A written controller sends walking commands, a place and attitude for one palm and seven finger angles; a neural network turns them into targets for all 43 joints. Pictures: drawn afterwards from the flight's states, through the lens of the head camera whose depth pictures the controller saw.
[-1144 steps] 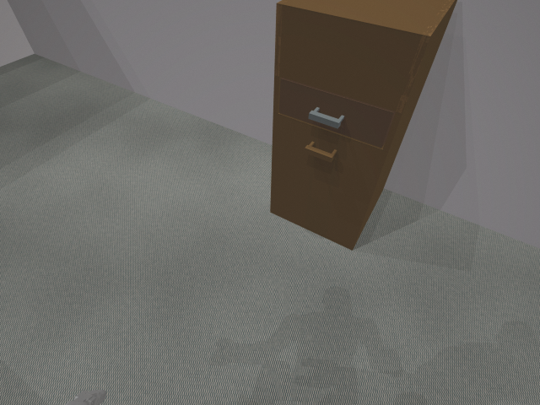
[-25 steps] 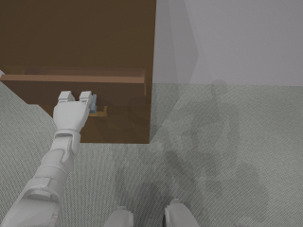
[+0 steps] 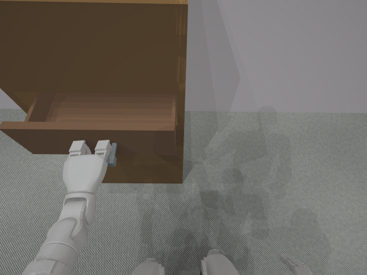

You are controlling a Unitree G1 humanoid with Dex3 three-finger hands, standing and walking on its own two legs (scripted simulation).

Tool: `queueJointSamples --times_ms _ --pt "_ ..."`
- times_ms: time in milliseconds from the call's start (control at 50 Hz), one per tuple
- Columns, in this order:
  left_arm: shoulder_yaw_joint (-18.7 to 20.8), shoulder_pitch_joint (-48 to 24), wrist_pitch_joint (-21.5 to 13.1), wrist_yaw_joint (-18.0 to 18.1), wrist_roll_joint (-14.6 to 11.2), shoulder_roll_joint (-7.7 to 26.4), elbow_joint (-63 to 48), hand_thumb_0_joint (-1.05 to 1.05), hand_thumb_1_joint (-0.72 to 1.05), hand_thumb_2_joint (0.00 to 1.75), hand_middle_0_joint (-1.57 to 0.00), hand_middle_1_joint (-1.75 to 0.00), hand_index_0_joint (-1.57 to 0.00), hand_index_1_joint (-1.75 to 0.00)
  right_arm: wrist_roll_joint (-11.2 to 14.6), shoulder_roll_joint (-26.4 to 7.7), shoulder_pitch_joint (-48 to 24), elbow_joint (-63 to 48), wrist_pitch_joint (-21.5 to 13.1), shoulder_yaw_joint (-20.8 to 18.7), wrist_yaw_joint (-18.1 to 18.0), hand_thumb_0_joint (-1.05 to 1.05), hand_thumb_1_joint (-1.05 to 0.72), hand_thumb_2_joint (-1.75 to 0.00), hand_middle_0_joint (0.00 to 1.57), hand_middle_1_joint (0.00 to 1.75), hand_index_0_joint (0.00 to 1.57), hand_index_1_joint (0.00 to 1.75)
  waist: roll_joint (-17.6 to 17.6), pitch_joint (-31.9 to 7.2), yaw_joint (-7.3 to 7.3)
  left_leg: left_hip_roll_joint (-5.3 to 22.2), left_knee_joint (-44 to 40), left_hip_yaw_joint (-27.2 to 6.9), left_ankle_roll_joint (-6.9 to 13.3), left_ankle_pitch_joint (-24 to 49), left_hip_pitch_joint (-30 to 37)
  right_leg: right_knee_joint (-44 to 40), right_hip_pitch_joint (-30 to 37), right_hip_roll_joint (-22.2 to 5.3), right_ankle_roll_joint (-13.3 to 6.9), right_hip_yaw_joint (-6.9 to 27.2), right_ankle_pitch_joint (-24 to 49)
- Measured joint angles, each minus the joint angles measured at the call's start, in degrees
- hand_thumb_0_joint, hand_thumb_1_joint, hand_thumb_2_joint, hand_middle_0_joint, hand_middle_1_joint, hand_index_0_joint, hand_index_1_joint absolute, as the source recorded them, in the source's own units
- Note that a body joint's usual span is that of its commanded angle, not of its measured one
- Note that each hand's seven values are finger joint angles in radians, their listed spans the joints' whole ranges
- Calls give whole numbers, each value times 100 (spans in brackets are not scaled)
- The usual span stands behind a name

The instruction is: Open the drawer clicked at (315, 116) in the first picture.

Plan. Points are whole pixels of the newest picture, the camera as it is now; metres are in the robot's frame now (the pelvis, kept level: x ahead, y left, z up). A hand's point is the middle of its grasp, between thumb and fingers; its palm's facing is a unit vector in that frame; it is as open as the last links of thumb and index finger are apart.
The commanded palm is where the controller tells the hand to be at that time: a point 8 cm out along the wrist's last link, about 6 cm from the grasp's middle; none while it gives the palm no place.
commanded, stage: pull the drawer open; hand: left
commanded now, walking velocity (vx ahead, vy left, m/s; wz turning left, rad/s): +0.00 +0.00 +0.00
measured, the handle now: (94, 153) +0.39 +0.23 -0.04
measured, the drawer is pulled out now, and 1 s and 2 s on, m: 0.10 0.22 0.30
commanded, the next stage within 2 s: open the thumb to release the handle in 1.96 s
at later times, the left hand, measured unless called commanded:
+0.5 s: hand (89, 205) +0.27 +0.22 -0.07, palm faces -0.01 -0.04 -1.00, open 5.5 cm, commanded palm +0.23 +0.23 -0.02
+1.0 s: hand (85, 229) +0.22 +0.22 -0.06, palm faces -0.01 -0.05 -1.00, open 5.5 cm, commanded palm +0.17 +0.23 -0.02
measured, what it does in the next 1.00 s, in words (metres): stands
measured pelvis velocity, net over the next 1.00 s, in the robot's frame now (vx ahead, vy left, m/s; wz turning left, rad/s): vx -0.03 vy -0.01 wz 0.00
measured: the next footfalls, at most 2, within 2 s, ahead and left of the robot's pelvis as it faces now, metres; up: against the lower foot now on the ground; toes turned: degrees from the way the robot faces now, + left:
none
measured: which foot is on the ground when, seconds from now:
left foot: down 0.00-1.00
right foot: down 0.00-1.00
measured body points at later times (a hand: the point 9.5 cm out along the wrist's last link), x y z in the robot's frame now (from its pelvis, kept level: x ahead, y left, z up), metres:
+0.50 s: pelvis -0.02 +0.00 +0.00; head +0.07 -0.01 +0.44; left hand +0.27 +0.22 -0.01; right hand +0.13 -0.26 -0.13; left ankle -0.06 +0.10 -0.66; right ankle +0.00 -0.11 -0.66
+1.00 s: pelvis -0.03 -0.01 -0.01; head +0.05 -0.02 +0.43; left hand +0.22 +0.22 -0.01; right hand +0.13 -0.26 -0.13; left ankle -0.06 +0.10 -0.66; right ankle +0.00 -0.11 -0.66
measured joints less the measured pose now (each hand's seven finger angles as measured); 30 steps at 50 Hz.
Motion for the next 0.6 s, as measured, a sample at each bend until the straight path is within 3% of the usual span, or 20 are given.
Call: queueJointSamples --times_ms 280,600 --pt "-27 832 84 95 -17 -97 -591 1 74 79 -29 -134 -40 -133 -13 15 -130 -39 -125 48 -12 1 -90 -90 20 30 20 30 -22 -7 39 -15 -35 -17 -17 -36 164 41 101 24 -9 36 30" --pt "-85 1163 71 140 14 -135 -768 1 73 78 -31 -133 -41 -134 9 0 -323 -93 -199 70 -77 1 -90 -90 20 30 20 30 -50 13 125 -51 160 -22 -42 9 91 282 8 -7 -36 25 76"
